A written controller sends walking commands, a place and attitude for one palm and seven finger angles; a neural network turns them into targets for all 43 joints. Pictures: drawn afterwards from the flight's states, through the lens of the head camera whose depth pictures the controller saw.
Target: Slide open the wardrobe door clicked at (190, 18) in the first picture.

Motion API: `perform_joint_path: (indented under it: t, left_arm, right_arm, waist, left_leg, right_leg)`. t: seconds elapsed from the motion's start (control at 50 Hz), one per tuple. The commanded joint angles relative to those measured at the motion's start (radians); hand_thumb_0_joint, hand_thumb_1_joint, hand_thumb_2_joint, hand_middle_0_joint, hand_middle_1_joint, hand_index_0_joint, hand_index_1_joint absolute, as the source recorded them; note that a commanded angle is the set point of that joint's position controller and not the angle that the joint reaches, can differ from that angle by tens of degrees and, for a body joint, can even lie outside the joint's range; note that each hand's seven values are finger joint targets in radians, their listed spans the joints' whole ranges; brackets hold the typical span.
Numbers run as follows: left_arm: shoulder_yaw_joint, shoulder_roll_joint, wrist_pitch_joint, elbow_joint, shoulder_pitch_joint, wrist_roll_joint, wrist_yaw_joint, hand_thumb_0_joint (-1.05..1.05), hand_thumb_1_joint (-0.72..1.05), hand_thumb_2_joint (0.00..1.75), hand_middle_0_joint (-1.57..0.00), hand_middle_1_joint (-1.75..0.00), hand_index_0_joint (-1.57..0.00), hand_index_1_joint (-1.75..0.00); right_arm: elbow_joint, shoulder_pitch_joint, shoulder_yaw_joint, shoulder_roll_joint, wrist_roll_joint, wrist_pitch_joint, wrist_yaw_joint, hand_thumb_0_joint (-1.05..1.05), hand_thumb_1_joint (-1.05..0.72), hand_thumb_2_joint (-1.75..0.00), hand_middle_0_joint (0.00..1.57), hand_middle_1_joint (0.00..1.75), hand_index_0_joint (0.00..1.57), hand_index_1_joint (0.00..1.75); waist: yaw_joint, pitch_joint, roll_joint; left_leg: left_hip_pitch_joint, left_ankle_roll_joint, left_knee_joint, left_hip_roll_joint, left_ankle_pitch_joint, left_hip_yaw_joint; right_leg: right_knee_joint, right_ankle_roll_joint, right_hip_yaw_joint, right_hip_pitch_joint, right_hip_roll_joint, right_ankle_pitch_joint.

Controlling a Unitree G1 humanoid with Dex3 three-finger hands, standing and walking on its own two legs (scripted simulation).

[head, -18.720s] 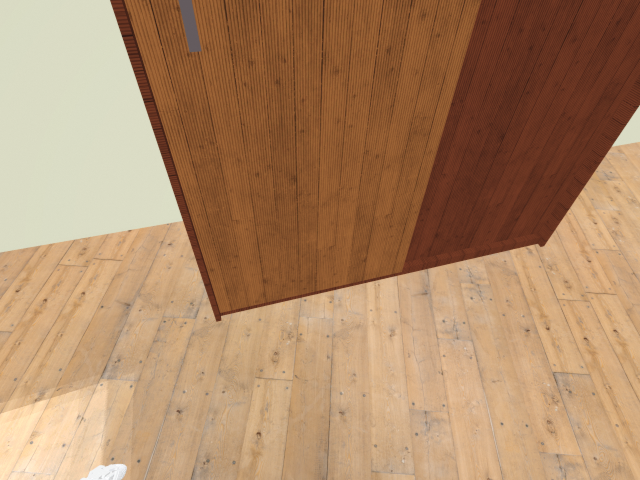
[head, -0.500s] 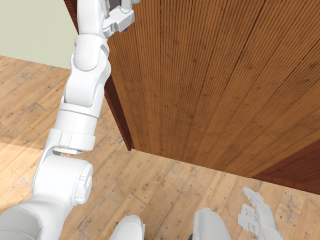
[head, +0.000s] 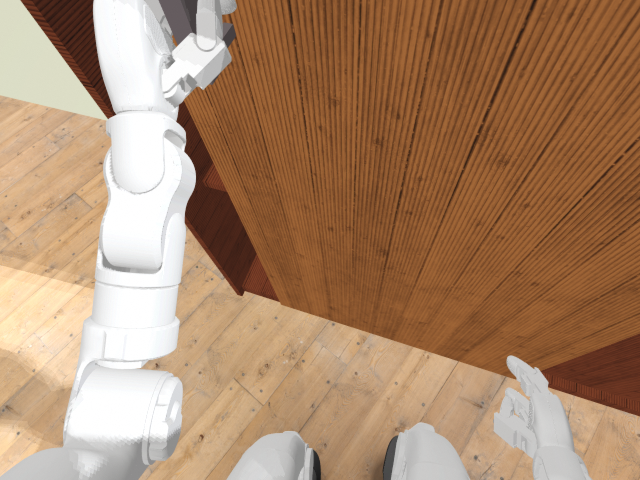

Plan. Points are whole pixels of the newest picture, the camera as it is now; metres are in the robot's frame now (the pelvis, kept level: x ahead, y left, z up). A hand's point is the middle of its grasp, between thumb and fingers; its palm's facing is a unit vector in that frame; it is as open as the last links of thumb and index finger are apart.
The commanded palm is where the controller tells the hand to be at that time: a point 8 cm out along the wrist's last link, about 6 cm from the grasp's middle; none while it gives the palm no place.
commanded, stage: step sideways, sliding the door along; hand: left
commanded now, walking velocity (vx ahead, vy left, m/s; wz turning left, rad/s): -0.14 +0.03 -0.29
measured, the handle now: out of the picture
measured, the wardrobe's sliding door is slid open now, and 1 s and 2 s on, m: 0.14 0.52 0.53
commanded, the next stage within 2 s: stop walking and hold the door there in 1.34 s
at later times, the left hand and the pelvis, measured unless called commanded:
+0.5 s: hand (460, 86) +0.38 -0.05 +0.26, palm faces +0.01 -1.00 -0.05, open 6.7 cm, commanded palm +0.35 -0.06 +0.25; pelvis +0.01 -0.13 +0.01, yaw -6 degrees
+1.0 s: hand out of the picture +0.34 -0.22 +0.26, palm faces -0.19 -0.97 -0.16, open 7.1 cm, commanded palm +0.33 -0.19 +0.26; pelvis -0.07 -0.23 +0.00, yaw -15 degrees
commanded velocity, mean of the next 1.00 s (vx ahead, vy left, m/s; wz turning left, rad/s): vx -0.14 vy -0.27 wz -0.13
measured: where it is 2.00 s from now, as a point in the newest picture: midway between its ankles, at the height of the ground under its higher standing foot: outside the picture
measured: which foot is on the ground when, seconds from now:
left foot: down 0.00-0.40, up 0.42-0.70, down 0.72-1.00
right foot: up 0.00-0.36, down 0.38-0.72, up 0.74-1.00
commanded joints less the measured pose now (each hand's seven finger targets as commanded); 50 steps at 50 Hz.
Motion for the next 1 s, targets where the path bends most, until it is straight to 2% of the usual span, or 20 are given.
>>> perform_joint_path:
  t: [0.0,0.1,0.3,0.36,0.38,0.4,0.42,0.44,0.46,0.5,0.62,0.66,0.68,0.7,0.72,0.78,0.86,0.94,0.96,0.98]
  left_arm:
    - [-0.437,-0.195,-0.25,-0.51,-0.573,0.01,-0.134,0.0,0.9,0.9,-0.45,-1.4,-0.45,-1.4]
    - [-0.453,-0.21,-0.211,-0.457,-0.455,0.018,-0.14,0.0,0.9,0.9,-0.45,-1.4,-0.45,-1.4]
    - [-0.349,-0.095,-0.234,-0.468,-0.318,0.014,-0.141,0.0,0.9,0.9,-0.45,-1.4,-0.45,-1.4]
    - [-0.317,-0.058,-0.243,-0.493,-0.287,0.024,-0.139,0.0,0.9,0.9,-0.45,-1.4,-0.45,-1.4]
    - [-0.307,-0.033,-0.249,-0.492,-0.273,0.032,-0.135,0.0,0.9,0.9,-0.45,-1.4,-0.45,-1.4]
    - [-0.289,-0.001,-0.241,-0.483,-0.225,0.037,-0.125,0.0,0.9,0.9,-0.45,-1.4,-0.45,-1.4]
    - [-0.282,0.002,-0.228,-0.491,-0.142,0.027,-0.124,0.0,0.9,0.9,-0.45,-1.4,-0.45,-1.4]
    - [-0.306,-0.024,-0.235,-0.531,-0.125,0.019,-0.126,0.0,0.9,0.9,-0.45,-1.4,-0.45,-1.4]
    - [-0.35,-0.074,-0.242,-0.58,-0.137,0.018,-0.126,0.0,0.9,0.9,-0.45,-1.4,-0.45,-1.4]
    - [-0.384,-0.12,-0.279,-0.635,-0.177,0.024,-0.119,0.0,0.9,0.9,-0.45,-1.4,-0.45,-1.4]
    - [-0.255,0.002,-0.32,-0.54,-0.21,0.052,-0.095,0.0,0.9,0.9,-0.45,-1.4,-0.45,-1.4]
    - [-0.212,0.063,-0.325,-0.493,-0.267,0.045,-0.093,0.0,0.9,0.9,-0.45,-1.4,-0.45,-1.4]
    - [-0.225,0.043,-0.318,-0.437,-0.276,0.038,-0.102,0.0,0.9,0.9,-0.45,-1.4,-0.45,-1.4]
    - [-0.213,0.039,-0.313,-0.402,-0.303,0.035,-0.116,0.0,0.9,0.9,-0.45,-1.4,-0.45,-1.4]
    - [-0.163,0.057,-0.304,-0.314,-0.334,0.048,-0.122,0.0,0.9,0.9,-0.45,-1.4,-0.45,-1.4]
    - [-0.156,0.058,-0.296,-0.322,-0.498,0.041,-0.123,0.0,0.9,0.9,-0.45,-1.4,-0.45,-1.4]
    - [-0.156,0.05,-0.246,-0.185,-0.443,0.023,-0.131,0.0,0.9,0.9,-0.45,-1.4,-0.45,-1.4]
    - [-0.101,0.117,-0.248,-0.115,-0.418,0.007,-0.132,0.0,0.9,0.9,-0.45,-1.4,-0.45,-1.4]
    - [-0.081,0.148,-0.238,-0.107,-0.412,0.011,-0.124,0.0,0.9,0.9,-0.45,-1.4,-0.45,-1.4]
    - [-0.086,0.15,-0.236,-0.111,-0.424,0.01,-0.121,0.0,0.9,0.9,-0.45,-1.4,-0.45,-1.4]
  right_arm:
    - [-0.195,-0.059,-0.004,-0.039,-0.014,-0.073,0.063,0.0,-0.9,-0.9,0.2,0.3,0.2,0.3]
    - [-0.198,-0.005,-0.008,-0.052,-0.023,-0.078,0.083,0.0,-0.9,-0.9,0.2,0.3,0.2,0.3]
    - [-0.22,-0.027,0.024,-0.012,-0.036,-0.059,0.099,0.0,-0.9,-0.9,0.2,0.3,0.2,0.3]
    - [-0.23,-0.078,0.039,0.004,-0.017,-0.047,0.089,0.0,-0.9,-0.9,0.2,0.3,0.2,0.3]
    - [-0.235,-0.093,0.043,0.028,-0.01,-0.04,0.08,0.0,-0.9,-0.9,0.2,0.3,0.2,0.3]
    - [-0.241,-0.116,0.047,0.044,-0.015,-0.04,0.061,0.0,-0.9,-0.9,0.2,0.3,0.2,0.3]
    - [-0.24,-0.108,0.025,0.03,-0.021,-0.042,0.052,0.0,-0.9,-0.9,0.2,0.3,0.2,0.3]
    - [-0.23,-0.097,0.023,0.032,-0.022,-0.045,0.051,0.0,-0.9,-0.9,0.2,0.3,0.2,0.3]
    - [-0.212,-0.106,0.033,0.044,-0.021,-0.051,0.049,0.0,-0.9,-0.9,0.2,0.3,0.2,0.3]
    - [-0.199,-0.121,0.059,0.068,-0.025,-0.05,0.061,0.0,-0.9,-0.9,0.2,0.3,0.2,0.3]
    - [-0.201,-0.105,0.015,0.037,-0.043,0.034,0.047,0.0,-0.9,-0.9,0.2,0.3,0.2,0.3]
    - [-0.203,-0.086,-0.003,0.017,-0.042,0.053,0.042,0.0,-0.9,-0.9,0.2,0.3,0.2,0.3]
    - [-0.203,-0.07,-0.018,-0.004,-0.044,0.054,0.042,0.0,-0.9,-0.9,0.2,0.3,0.2,0.3]
    - [-0.21,-0.065,-0.037,-0.024,-0.047,0.049,0.056,0.0,-0.9,-0.9,0.2,0.3,0.2,0.3]
    - [-0.201,-0.077,-0.033,-0.021,-0.053,0.05,0.078,0.0,-0.9,-0.9,0.2,0.3,0.2,0.3]
    - [-0.174,-0.101,-0.02,-0.018,-0.063,0.034,0.068,0.0,-0.9,-0.9,0.2,0.3,0.2,0.3]
    - [-0.164,-0.064,-0.025,-0.057,-0.041,0.056,0.062,0.0,-0.9,-0.9,0.2,0.3,0.2,0.3]
    - [-0.154,-0.051,-0.009,-0.048,-0.014,0.061,0.05,0.0,-0.9,-0.9,0.2,0.3,0.2,0.3]
    - [-0.148,-0.049,-0.001,-0.051,-0.002,0.063,0.047,0.0,-0.9,-0.9,0.2,0.3,0.2,0.3]
    - [-0.147,-0.048,0.011,-0.022,0.013,0.062,0.049,0.0,-0.9,-0.9,0.2,0.3,0.2,0.3]
  waist:
    - [-0.111,-0.721,0.159]
    - [-0.114,-0.609,0.105]
    - [-0.112,-0.583,0.227]
    - [-0.093,-0.598,0.08]
    - [-0.085,-0.613,-0.098]
    - [-0.063,-0.606,-0.26]
    - [-0.032,-0.598,-0.401]
    - [-0.036,-0.601,-0.391]
    - [-0.056,-0.602,-0.285]
    - [-0.08,-0.616,-0.232]
    - [-0.093,-0.759,-0.23]
    - [-0.117,-0.749,-0.153]
    - [-0.128,-0.738,-0.011]
    - [-0.118,-0.722,0.21]
    - [-0.097,-0.676,0.159]
    - [-0.106,-0.533,0.165]
    - [-0.102,-0.499,0.127]
    - [-0.095,-0.531,0.167]
    - [-0.09,-0.543,0.171]
    - [-0.078,-0.566,0.057]
  left_leg:
    - [0.57,0.135,-0.081,0.411,1.109,-0.175]
    - [0.591,0.078,-0.108,0.356,1.135,-0.089]
    - [0.624,0.044,-0.01,0.379,1.224,-0.012]
    - [0.386,0.004,0.119,0.321,0.82,0.013]
    - [0.244,-0.03,0.233,0.231,0.409,0.028]
    - [0.025,-0.074,0.347,0.085,-0.202,0.016]
    - [-0.062,-0.078,0.466,-0.003,-0.427,-0.089]
    - [-0.087,-0.064,0.493,0.01,-0.4,-0.156]
    - [-0.132,-0.06,0.433,0.029,-0.361,-0.169]
    - [-0.134,-0.07,0.292,0.01,-0.328,-0.142]
    - [0.134,-0.076,-0.063,0.051,0.004,-0.032]
    - [0.351,-0.036,-0.178,0.176,0.247,-0.077]
    - [0.535,0.047,-0.229,0.348,0.717,-0.21]
    - [0.687,0.146,-0.205,0.552,1.214,-0.369]
    - [0.648,0.175,-0.184,0.578,1.214,-0.316]
    - [0.512,0.147,-0.205,0.577,0.944,-0.229]
    - [0.332,0.049,-0.24,0.456,0.778,0.01]
    - [0.276,-0.009,-0.098,0.381,0.659,0.071]
    - [0.239,0.025,-0.033,0.321,0.582,0.089]
    - [0.195,0.052,0.107,0.251,0.443,0.09]
  right_leg:
    - [0.365,0.0,0.169,-0.142,0.023,-0.256]
    - [0.284,0.02,0.085,-0.164,0.053,-0.149]
    - [-0.118,0.026,0.045,-0.02,0.094,0.013]
    - [-0.293,0.021,0.059,0.271,0.062,0.407]
    - [-0.312,-0.01,0.148,0.378,-0.049,0.807]
    - [-0.287,-0.083,0.318,0.467,-0.199,1.27]
    - [-0.282,-0.113,0.437,0.473,-0.24,1.425]
    - [-0.265,-0.085,0.402,0.494,-0.23,1.362]
    - [-0.249,-0.131,0.397,0.537,-0.226,1.316]
    - [-0.236,-0.153,0.332,0.603,-0.194,1.291]
    - [-0.199,-0.138,0.274,0.546,-0.157,1.185]
    - [-0.149,-0.099,0.235,0.329,-0.12,0.916]
    - [-0.062,-0.034,0.184,0.102,-0.044,0.565]
    - [0.103,0.011,0.152,-0.141,0.068,-0.094]
    - [0.266,-0.011,0.223,-0.192,0.091,-0.258]
    - [0.309,0.007,0.255,-0.266,0.016,-0.172]
    - [0.097,0.026,0.097,-0.004,0.049,-0.028]
    - [-0.16,0.038,-0.012,0.222,0.106,0.03]
    - [-0.232,0.038,-0.03,0.289,0.116,0.119]
    - [-0.34,0.021,0.003,0.356,0.064,0.248]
